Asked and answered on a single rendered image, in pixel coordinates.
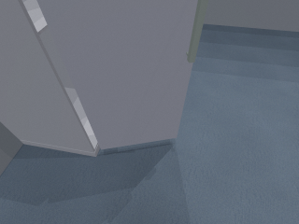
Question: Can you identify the handle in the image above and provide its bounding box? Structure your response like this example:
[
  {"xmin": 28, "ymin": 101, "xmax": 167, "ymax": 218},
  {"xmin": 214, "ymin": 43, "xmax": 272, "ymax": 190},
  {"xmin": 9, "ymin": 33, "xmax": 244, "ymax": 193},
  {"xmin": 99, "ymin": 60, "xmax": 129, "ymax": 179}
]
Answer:
[{"xmin": 186, "ymin": 0, "xmax": 208, "ymax": 63}]

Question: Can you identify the fridge door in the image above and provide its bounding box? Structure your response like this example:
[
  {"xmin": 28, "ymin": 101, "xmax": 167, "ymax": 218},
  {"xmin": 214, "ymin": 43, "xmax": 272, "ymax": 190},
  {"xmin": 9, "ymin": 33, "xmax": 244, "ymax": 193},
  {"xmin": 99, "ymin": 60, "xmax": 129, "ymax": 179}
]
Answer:
[{"xmin": 36, "ymin": 0, "xmax": 198, "ymax": 150}]

